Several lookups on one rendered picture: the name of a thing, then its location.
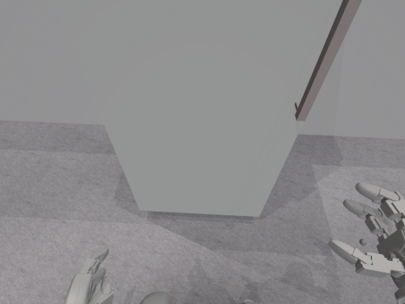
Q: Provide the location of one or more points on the handle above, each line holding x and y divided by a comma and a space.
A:
333, 42

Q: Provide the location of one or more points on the robot left hand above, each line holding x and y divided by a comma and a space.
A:
83, 285

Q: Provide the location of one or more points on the robot right hand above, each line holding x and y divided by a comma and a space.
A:
392, 206

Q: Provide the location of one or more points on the fridge door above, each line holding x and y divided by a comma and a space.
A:
198, 96

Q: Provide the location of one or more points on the left robot thigh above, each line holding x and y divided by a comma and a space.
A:
159, 298

